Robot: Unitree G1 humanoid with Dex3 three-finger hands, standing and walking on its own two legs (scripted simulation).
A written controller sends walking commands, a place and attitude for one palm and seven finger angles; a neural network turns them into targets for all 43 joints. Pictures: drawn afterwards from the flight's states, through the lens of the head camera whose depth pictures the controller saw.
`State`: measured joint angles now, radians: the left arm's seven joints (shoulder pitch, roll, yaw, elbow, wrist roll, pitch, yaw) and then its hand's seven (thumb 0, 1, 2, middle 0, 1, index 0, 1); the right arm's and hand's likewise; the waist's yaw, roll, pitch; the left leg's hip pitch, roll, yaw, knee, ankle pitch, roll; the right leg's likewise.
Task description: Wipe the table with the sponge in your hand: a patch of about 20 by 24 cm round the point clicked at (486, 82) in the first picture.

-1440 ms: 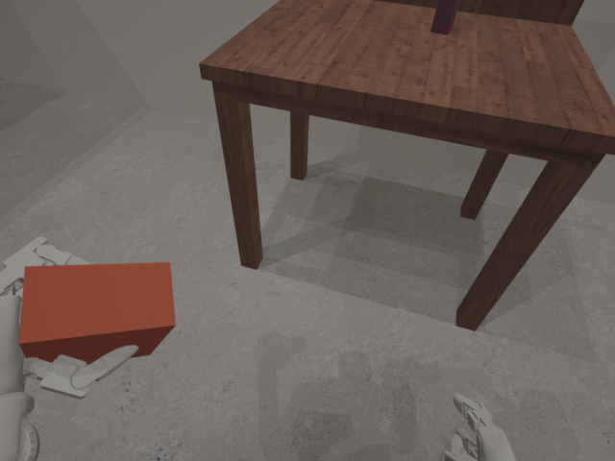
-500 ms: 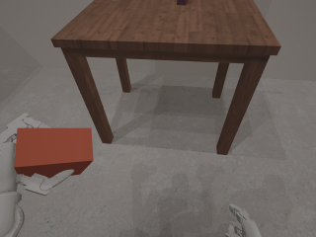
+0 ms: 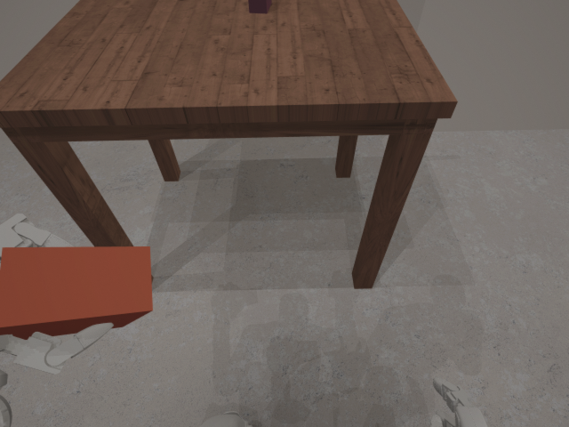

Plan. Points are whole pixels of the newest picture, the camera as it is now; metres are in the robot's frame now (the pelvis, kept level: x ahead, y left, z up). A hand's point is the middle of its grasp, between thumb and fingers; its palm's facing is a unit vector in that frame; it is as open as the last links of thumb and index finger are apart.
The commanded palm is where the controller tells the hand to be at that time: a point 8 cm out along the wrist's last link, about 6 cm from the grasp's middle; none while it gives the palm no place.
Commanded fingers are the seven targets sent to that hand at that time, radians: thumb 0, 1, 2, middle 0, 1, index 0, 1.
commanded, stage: turn to face it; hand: left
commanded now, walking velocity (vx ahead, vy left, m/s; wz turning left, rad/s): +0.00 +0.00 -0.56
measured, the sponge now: (95, 294) +0.22 +0.21 +0.16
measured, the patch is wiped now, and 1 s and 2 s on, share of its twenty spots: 0.00 0.00 0.00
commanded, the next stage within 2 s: take the last steps up to it in 0.54 s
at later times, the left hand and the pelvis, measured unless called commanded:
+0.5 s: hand (211, 199) +0.35 +0.12 +0.16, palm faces +0.21 -0.82 -0.53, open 9.9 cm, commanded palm +0.29 +0.17 +0.18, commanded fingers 0.00 0.10 1.30 -1.20 -1.60 -1.20 -1.60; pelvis +0.07 -0.07 -0.02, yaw -12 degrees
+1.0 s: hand (242, 194) +0.35 +0.08 +0.17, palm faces +0.19 -0.92 -0.34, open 9.9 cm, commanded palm +0.31 +0.13 +0.18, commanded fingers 0.00 0.10 1.30 -1.20 -1.60 -1.20 -1.60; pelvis +0.08 -0.10 +0.00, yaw -16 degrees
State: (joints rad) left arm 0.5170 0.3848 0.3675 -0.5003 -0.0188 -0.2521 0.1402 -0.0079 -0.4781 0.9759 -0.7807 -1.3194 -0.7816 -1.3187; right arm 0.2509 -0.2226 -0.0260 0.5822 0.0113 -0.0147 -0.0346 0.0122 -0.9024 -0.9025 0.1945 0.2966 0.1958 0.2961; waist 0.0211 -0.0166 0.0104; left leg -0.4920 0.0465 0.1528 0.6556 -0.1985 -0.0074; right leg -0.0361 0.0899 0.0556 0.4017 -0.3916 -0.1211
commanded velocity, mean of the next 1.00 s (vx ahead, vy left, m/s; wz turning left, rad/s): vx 0.11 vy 0.02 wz -0.21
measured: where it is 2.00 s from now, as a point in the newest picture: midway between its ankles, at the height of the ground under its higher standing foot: outside the picture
